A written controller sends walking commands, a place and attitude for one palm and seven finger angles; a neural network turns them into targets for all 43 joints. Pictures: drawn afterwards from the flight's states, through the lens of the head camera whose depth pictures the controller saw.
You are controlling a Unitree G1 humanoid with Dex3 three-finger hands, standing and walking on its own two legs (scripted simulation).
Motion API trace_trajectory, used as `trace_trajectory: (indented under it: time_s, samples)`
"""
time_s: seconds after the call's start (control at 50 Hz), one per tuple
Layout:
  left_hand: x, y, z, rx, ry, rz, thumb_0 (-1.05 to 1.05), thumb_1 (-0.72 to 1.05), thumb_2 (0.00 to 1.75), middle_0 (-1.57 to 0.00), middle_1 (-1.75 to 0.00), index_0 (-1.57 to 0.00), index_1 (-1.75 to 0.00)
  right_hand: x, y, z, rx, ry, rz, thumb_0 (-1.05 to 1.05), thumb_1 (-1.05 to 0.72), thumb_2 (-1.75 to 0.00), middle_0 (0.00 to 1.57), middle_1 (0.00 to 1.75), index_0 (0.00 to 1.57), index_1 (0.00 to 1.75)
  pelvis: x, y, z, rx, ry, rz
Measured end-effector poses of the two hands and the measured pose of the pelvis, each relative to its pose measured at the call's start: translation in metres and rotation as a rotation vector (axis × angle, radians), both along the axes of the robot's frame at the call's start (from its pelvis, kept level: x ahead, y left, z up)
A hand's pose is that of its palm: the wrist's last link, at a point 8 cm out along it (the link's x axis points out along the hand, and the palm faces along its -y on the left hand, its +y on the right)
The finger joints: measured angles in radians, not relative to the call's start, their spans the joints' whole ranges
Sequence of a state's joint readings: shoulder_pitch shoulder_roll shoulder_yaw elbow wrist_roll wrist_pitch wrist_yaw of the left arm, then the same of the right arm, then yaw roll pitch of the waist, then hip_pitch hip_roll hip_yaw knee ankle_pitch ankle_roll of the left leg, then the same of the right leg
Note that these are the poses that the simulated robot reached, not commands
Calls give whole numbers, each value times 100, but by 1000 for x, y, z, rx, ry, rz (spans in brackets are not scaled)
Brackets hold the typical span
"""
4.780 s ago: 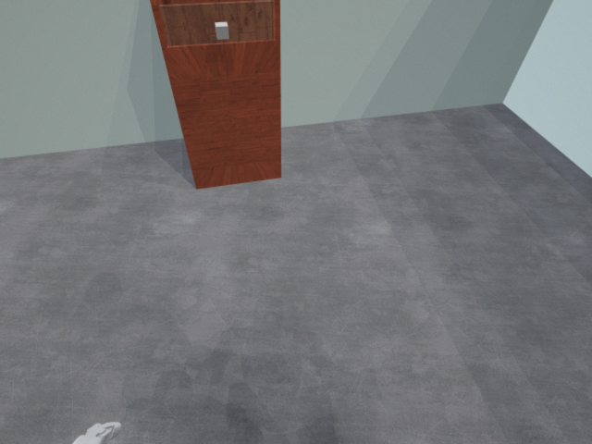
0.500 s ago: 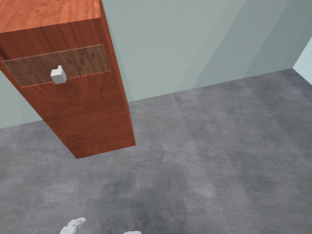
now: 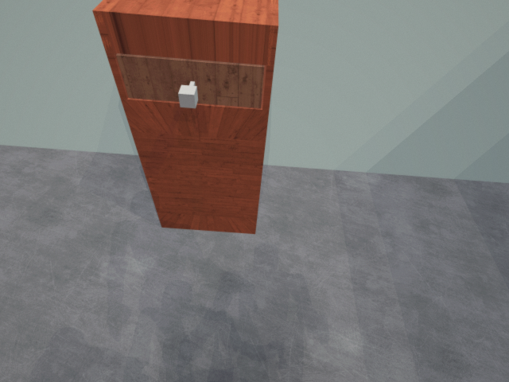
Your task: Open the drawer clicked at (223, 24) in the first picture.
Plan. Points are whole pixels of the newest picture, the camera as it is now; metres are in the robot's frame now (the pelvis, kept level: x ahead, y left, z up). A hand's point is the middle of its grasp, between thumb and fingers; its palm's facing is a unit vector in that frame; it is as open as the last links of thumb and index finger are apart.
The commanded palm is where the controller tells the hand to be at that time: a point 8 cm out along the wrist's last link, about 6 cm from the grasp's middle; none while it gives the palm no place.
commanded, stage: take the last steps up to it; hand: left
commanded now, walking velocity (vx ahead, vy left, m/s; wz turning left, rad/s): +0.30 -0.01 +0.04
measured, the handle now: (190, 92) +0.78 +0.26 +0.00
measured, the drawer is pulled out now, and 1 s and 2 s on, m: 0.00 0.00 0.00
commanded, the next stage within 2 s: come to a stop and stand still in 0.76 s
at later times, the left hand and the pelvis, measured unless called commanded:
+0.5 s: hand (188, 358) +0.18 +0.13 -0.15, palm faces +0.08 -0.97 -0.24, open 7.3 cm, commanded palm none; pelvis +0.13 -0.05 +0.00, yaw +1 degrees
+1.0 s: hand (181, 335) +0.22 +0.16 -0.18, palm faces +0.10 -0.98 -0.15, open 7.4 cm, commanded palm none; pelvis +0.28 +0.00 +0.00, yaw +0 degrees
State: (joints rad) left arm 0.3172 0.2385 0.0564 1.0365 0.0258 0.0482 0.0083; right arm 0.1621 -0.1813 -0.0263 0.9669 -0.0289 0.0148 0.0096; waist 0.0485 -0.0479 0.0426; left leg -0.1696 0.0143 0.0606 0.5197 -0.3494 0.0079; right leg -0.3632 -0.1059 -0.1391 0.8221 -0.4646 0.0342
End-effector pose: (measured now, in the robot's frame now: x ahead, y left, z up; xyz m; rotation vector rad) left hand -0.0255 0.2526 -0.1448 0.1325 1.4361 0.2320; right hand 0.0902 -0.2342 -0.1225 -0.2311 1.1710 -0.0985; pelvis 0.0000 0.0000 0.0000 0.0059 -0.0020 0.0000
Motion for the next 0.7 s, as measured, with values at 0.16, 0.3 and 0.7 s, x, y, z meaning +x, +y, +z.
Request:
trace_trajectory:
  time_s: [0.16, 0.3, 0.7]
  samples:
    - [46, 0, 12, -15, -58, -22, 1, 91, 90, -19, -30, -19, -30, -40, 5, -3, 4, 122, -67, 0, -94, -90, 20, 30, 21, 30, 28, 3, 9, 3, -6, 18]
    - [134, -29, 13, -6, -137, -97, 1, 91, 90, -19, -30, -19, -30, -77, -8, -23, 53, 297, -152, 0, -92, -90, 20, 30, 21, 30, 67, -19, 0, 25, -4, 0]
    - [172, -89, 19, -53, -32, 10, 0, 92, 90, -20, -30, -20, -30, 148, -39, -11, 78, 85, -69, 0, -92, -90, 20, 30, 20, 30, 188, -47, 13, -3, -9, 27]
